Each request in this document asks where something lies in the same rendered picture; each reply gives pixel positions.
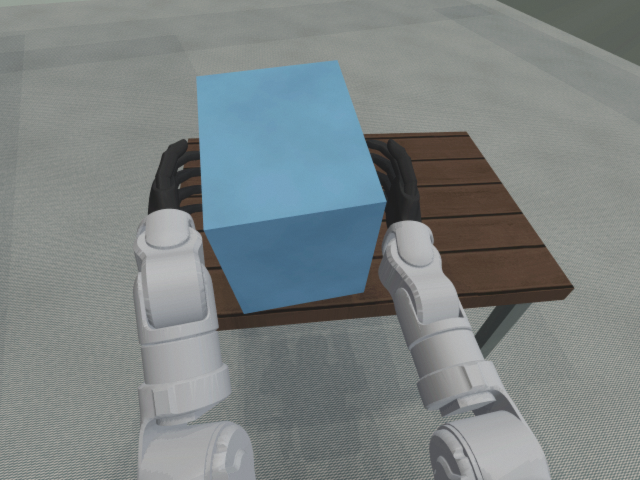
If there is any robot right upper arm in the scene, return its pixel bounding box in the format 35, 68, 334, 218
429, 410, 551, 480

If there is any right robot hand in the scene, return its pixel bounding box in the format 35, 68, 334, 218
366, 139, 422, 228

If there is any right robot forearm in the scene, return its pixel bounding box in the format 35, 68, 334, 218
378, 220, 551, 478

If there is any robot left upper arm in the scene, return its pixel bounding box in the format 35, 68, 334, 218
138, 421, 256, 480

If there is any carton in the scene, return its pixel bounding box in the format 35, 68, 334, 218
196, 60, 387, 314

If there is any table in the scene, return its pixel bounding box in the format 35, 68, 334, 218
180, 132, 574, 360

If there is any left robot forearm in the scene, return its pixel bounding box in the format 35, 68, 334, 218
133, 209, 232, 480

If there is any left robot hand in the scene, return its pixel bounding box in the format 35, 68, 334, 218
148, 139, 203, 215

